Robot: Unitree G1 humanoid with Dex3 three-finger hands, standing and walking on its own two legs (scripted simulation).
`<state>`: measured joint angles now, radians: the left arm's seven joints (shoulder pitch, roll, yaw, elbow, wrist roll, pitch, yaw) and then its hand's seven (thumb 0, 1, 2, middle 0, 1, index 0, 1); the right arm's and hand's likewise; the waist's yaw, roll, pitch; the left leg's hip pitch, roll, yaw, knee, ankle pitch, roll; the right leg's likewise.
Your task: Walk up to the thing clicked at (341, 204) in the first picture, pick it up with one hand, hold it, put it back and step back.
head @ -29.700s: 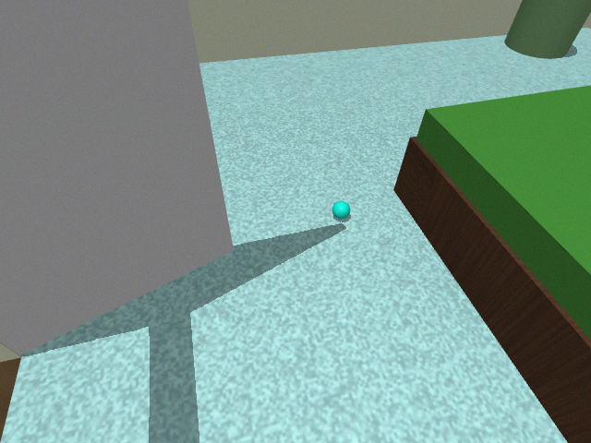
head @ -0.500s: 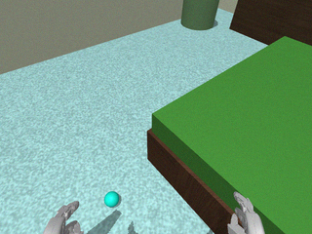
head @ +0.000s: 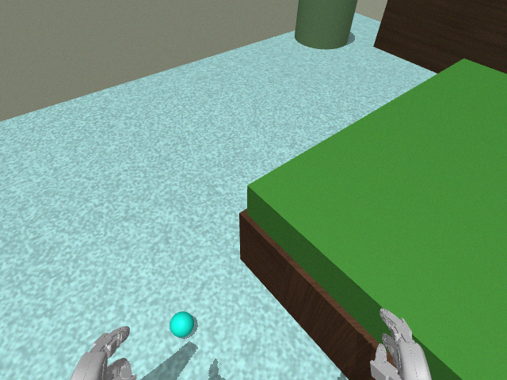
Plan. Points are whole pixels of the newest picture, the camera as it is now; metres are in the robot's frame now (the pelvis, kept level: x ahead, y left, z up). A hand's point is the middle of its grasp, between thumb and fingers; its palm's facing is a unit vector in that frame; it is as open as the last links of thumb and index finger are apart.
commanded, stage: home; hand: left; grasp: from above
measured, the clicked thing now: (181, 324) +0.45 +0.24 -0.67
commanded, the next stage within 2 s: stand in 0.70 s
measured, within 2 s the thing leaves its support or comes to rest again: neither
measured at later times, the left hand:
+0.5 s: hand out of the picture +0.17 +0.18 -0.05, palm faces +0.04 -0.98 -0.21, open 7.4 cm
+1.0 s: hand out of the picture +0.14 +0.23 -0.09, palm faces +0.03 -0.94 -0.33, open 7.4 cm
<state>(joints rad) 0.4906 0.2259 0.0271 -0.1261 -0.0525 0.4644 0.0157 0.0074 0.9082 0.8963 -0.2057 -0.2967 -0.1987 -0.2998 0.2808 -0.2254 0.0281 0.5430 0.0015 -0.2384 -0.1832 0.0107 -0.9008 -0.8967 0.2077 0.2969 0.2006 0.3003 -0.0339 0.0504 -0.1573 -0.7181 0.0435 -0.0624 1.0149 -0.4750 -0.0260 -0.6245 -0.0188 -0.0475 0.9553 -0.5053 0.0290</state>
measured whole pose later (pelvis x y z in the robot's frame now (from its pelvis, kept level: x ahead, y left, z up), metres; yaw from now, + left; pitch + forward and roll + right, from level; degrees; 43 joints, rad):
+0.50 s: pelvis +0.00 +0.00 +0.00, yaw +0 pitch +10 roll -3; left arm 0.50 0.23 0.03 -0.14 -0.05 0.46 0.02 0.01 0.91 0.90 -0.21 -0.30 -0.20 -0.30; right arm 0.28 -0.23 0.02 0.54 0.00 -0.22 -0.18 0.01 -0.90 -0.90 0.21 0.30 0.20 0.30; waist -0.04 0.05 -0.16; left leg -0.72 0.04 -0.06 1.02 -0.48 -0.03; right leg -0.62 -0.02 -0.05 0.96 -0.51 0.03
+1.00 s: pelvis -0.01 +0.01 +0.02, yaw +1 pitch +2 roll +0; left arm 0.22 0.29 0.03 0.55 0.05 0.11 0.03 0.00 0.91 0.90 -0.21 -0.30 -0.20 -0.30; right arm 0.17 -0.29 -0.02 0.82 -0.06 -0.06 -0.02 0.01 -0.90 -0.90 0.21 0.30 0.20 0.30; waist 0.03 -0.01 0.02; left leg -0.48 0.00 -0.02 0.84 -0.39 0.00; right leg -0.42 -0.07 -0.02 0.83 -0.45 0.04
